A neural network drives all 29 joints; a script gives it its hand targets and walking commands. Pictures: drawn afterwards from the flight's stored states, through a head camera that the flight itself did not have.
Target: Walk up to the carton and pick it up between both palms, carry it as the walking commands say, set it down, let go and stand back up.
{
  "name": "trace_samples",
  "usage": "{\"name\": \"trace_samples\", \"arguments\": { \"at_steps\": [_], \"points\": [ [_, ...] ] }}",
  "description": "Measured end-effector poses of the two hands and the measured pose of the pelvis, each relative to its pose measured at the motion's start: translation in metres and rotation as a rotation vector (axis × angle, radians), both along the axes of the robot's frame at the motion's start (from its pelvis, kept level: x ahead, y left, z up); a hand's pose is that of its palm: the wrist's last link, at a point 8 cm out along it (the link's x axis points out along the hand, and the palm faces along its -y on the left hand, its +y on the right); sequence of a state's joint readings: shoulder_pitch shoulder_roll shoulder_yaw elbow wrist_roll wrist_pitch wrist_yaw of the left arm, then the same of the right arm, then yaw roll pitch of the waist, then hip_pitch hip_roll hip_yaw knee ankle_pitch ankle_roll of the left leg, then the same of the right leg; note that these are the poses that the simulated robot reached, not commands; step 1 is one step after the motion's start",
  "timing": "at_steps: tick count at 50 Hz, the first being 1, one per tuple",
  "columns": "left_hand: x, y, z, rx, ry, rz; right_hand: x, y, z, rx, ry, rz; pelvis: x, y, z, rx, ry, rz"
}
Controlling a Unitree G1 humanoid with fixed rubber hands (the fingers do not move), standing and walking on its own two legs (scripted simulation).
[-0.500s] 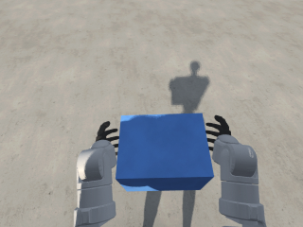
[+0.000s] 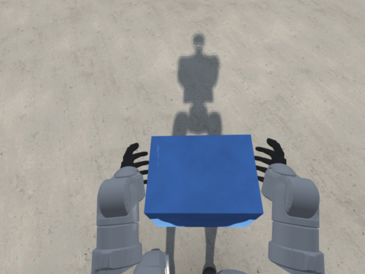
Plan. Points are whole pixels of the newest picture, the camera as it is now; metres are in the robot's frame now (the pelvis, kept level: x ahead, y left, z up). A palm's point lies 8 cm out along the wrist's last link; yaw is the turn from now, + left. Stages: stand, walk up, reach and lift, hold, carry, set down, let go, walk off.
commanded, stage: carry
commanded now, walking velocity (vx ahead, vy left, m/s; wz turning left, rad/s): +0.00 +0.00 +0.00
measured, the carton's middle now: (200, 183) +0.31 -0.01 -0.04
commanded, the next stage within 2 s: none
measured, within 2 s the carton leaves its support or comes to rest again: neither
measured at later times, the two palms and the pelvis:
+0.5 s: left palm (142, 110) +0.44 +0.13 +0.08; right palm (277, 115) +0.41 -0.17 +0.08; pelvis +0.14 +0.01 +0.00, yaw -5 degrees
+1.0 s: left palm (153, 115) +0.43 +0.10 +0.07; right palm (287, 119) +0.41 -0.20 +0.07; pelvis +0.13 -0.02 +0.00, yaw -5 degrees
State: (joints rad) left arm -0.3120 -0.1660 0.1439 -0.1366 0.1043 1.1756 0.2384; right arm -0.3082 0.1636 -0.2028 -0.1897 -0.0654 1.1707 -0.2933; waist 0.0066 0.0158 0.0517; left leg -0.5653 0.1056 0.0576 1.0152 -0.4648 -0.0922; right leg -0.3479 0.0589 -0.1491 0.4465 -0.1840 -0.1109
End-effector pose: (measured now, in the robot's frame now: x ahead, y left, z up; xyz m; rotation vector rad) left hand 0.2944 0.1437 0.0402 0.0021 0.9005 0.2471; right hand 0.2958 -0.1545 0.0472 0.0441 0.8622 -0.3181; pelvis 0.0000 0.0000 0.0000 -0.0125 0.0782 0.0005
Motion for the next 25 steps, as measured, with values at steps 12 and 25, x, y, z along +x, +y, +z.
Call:
{"name": "trace_samples", "arguments": {
  "at_steps": [12, 25],
  "points": [
    [0.121, -0.001, 0.035, -0.046, -0.166, -0.053, 0.097, 0.0, 0.04, -0.03, -0.166, -0.064, 0.102, 0.019, -0.006, 0.01, -0.015, -0.07],
    [0.143, -0.018, 0.041, -0.012, -0.109, -0.062, 0.117, -0.017, 0.037, -0.015, -0.106, -0.059, 0.135, 0.007, 0.002, 0.006, -0.036, -0.096]
  ]
}}
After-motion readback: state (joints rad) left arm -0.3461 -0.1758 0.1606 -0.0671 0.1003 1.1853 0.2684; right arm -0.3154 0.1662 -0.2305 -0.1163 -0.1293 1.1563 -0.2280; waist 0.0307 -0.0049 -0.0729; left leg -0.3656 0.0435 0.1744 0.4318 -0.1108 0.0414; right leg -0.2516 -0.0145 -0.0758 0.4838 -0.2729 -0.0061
